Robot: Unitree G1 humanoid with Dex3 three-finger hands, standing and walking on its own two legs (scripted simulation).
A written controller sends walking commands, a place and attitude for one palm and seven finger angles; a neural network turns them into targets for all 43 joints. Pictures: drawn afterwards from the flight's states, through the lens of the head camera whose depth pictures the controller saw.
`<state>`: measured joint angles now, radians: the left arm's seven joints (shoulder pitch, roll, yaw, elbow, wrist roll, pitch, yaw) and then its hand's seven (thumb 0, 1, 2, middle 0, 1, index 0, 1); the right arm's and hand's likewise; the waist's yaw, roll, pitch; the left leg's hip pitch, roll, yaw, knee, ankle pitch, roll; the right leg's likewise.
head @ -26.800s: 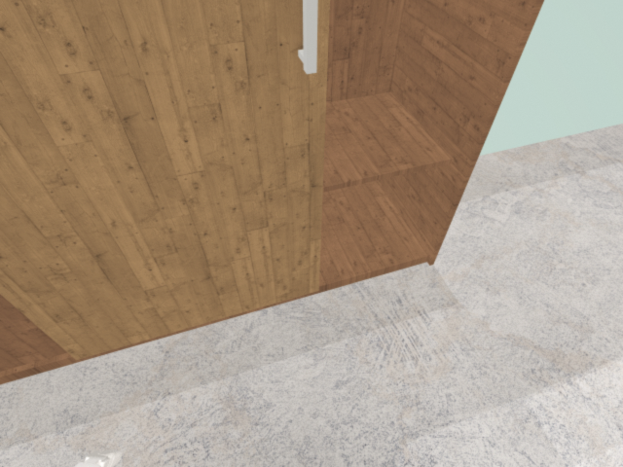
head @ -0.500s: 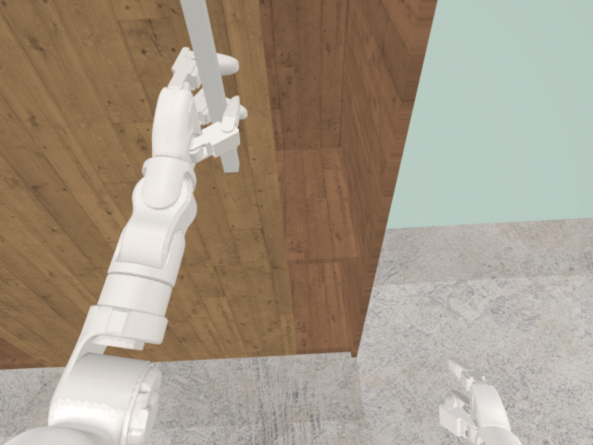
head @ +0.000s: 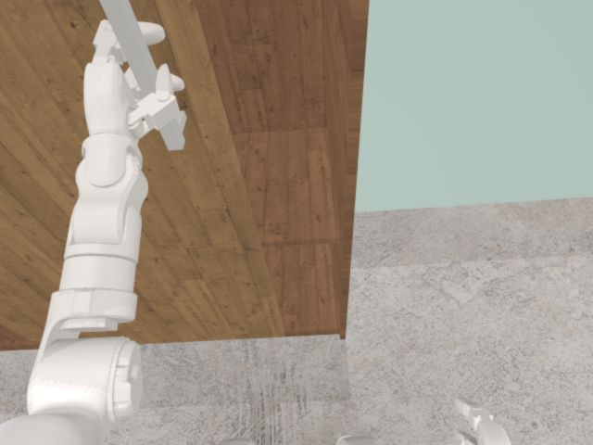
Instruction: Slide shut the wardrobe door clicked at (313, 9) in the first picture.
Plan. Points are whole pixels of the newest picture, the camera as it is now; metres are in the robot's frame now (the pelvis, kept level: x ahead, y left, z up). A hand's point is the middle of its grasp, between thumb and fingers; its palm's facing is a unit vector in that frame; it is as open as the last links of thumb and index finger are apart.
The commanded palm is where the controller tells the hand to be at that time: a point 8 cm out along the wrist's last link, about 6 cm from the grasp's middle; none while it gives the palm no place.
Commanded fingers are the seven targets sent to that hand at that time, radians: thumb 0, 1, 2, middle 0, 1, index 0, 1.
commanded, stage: stop walking and hold the door there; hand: left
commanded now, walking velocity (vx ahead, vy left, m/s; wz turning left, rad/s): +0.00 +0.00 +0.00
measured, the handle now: (148, 58) +0.49 +0.16 +0.28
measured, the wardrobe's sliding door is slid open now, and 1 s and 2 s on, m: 0.18 0.18 0.18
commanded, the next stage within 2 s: loosen the grip on the handle in 1.10 s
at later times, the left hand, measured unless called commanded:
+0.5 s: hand (165, 99) +0.44 +0.14 +0.25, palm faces +0.08 -0.99 -0.12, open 6.2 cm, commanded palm +0.41 +0.18 +0.25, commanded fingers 0.00 0.90 0.90 -0.45 -1.40 -0.45 -1.40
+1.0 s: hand (162, 102) +0.43 +0.14 +0.26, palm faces -0.07 -0.99 -0.08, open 6.4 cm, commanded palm +0.41 +0.17 +0.25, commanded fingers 0.00 0.90 0.90 -0.45 -1.40 -0.45 -1.40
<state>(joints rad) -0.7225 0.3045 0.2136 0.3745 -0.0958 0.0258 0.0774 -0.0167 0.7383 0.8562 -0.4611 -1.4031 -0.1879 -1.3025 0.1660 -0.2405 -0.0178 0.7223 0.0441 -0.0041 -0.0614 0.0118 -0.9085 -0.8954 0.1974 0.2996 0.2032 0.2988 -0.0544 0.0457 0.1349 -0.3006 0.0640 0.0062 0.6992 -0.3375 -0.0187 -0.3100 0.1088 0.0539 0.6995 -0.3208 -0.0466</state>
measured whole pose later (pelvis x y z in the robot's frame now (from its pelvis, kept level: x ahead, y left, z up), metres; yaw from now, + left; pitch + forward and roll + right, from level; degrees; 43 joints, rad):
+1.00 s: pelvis +0.03 +0.08 +0.02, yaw +1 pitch +0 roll +0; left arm -0.70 0.13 -0.08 0.37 -0.10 -0.03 0.09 0.01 0.78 0.79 -0.46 -1.40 -0.16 -1.33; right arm 0.17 -0.16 0.01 0.72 0.02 0.00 -0.04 0.01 -0.91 -0.90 0.20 0.30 0.21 0.30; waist 0.01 0.00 0.00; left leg -0.13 -0.04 0.09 0.42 -0.29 0.07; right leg -0.23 0.03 0.03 0.46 -0.22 0.00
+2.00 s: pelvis -0.06 +0.04 +0.01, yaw +0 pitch +6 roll -1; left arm -1.15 0.37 0.20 1.08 -0.04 -0.23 0.01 -0.01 -0.55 0.20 -0.46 -1.20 -0.26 -1.16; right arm 0.29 -0.27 -0.04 0.77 0.02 -0.07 0.06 0.01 -0.91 -0.90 0.20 0.30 0.20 0.30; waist -0.14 0.02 -0.01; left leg -0.49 -0.03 -0.02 0.63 -0.27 0.03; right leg -0.52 0.09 -0.02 0.50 -0.12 -0.06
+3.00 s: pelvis +0.00 +0.08 +0.03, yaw -2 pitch -3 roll -1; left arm -0.44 0.23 0.03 0.07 -0.15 0.05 -0.03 -0.01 -0.56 0.20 -0.26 -1.15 -0.25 -1.16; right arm 0.18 -0.27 0.02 0.69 0.04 -0.13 -0.05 0.01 -0.91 -0.90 0.20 0.30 0.20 0.30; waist 0.03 0.03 -0.03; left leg -0.10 -0.09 0.00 0.39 -0.25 0.08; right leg -0.18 0.01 -0.03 0.39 -0.16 -0.01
